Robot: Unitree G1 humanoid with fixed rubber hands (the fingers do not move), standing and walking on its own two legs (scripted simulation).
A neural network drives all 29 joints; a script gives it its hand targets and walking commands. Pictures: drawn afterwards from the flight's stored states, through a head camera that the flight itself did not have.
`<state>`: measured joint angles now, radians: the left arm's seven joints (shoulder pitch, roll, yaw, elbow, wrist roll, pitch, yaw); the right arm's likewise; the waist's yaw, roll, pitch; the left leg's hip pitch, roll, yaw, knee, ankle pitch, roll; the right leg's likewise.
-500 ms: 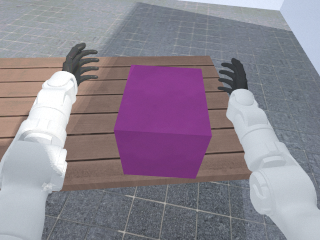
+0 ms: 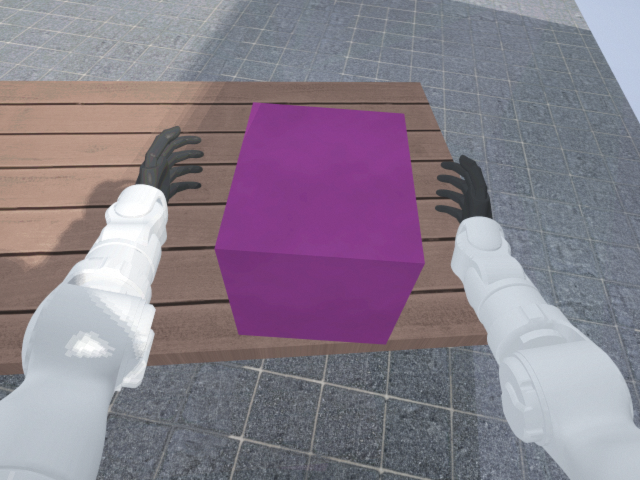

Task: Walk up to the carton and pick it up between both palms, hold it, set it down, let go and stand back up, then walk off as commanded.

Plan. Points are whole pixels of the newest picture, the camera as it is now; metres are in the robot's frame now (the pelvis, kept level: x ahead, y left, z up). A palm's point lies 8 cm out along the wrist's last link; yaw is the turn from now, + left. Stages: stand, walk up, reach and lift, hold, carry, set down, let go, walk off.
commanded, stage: reach and lift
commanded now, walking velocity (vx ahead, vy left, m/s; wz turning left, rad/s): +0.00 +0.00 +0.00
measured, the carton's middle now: (320, 225) +0.47 -0.04 +0.00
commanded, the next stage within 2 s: none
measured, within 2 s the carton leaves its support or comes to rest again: neither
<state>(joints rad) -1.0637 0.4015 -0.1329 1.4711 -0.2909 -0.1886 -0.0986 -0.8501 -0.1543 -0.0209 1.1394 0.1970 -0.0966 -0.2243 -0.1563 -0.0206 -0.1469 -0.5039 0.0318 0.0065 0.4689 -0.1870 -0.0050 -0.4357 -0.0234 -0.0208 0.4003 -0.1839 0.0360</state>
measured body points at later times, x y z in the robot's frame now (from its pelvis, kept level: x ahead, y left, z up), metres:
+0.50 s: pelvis +0.00 +0.00 +0.00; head +0.07 +0.02 +0.44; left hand +0.49 +0.15 +0.07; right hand +0.42 -0.21 +0.06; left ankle +0.02 +0.12 -0.74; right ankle -0.01 -0.14 -0.74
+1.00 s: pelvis +0.00 +0.00 +0.00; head +0.07 +0.03 +0.44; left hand +0.49 +0.13 +0.06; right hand +0.42 -0.19 +0.07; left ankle +0.02 +0.12 -0.74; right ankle -0.01 -0.14 -0.74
